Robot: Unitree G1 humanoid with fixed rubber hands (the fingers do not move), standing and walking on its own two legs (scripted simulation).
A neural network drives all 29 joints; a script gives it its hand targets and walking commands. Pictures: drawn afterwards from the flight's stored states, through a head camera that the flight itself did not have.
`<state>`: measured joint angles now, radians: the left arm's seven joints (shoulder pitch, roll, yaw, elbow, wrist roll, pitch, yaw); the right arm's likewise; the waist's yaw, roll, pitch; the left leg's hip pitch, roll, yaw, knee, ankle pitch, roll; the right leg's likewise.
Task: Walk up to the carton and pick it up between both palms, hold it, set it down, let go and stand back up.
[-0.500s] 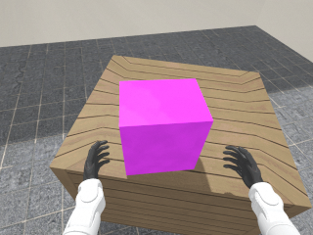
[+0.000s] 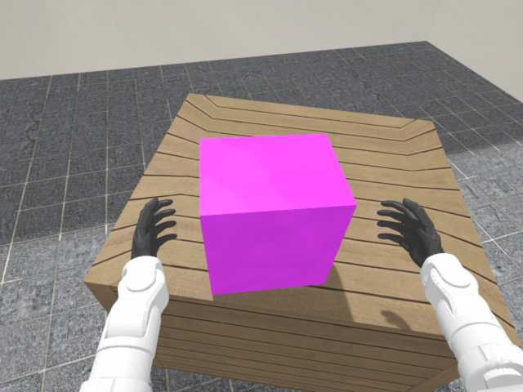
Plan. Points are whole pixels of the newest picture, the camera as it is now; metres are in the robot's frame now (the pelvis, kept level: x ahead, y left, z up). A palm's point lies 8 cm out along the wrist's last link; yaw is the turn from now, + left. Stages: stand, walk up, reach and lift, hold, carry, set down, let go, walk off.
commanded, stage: reach and lift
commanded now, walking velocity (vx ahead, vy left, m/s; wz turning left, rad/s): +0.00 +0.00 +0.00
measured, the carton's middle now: (267, 217) +0.44 +0.05 -0.02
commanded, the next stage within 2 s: none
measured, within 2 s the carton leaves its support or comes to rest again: neither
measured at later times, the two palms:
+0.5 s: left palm (147, 215) +0.32 +0.22 +0.10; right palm (411, 194) +0.42 -0.18 +0.11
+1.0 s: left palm (145, 169) +0.37 +0.23 +0.14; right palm (395, 147) +0.47 -0.14 +0.16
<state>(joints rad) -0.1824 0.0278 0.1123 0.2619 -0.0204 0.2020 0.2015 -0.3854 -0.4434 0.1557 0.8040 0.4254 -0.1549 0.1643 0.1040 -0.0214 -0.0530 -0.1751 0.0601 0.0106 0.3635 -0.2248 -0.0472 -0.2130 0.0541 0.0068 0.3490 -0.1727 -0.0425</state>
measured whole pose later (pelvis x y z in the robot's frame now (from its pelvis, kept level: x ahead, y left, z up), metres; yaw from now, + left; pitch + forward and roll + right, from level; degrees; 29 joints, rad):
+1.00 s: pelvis -0.01 -0.01 +0.00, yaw +2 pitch +10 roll +0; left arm -0.73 0.13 0.17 0.40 -0.10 0.52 0.19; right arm -0.99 -0.44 0.08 0.93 0.39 0.22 0.06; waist 0.15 0.01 -0.08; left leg -0.35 0.05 -0.03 0.34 -0.17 -0.05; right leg -0.37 0.05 -0.02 0.32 -0.12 -0.05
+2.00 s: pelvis -0.03 -0.01 -0.03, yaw +2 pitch +27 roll +0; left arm -0.87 0.10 0.11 1.21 -0.15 -0.30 0.17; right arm -1.06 -0.37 0.11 1.40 0.33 -0.29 0.06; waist 0.17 0.01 -0.24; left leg -0.84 0.06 -0.03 0.60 -0.23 -0.06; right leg -0.86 0.05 -0.03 0.57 -0.18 -0.06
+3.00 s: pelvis +0.00 +0.00 -0.01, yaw +1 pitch +20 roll +0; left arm -0.62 -0.12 0.47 0.94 0.28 -0.37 0.15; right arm -0.87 -0.17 -0.40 1.30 -0.26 -0.45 0.02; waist 0.10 0.00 -0.13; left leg -0.56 0.05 0.02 0.39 -0.18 -0.04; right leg -0.58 0.04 -0.01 0.35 -0.13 -0.04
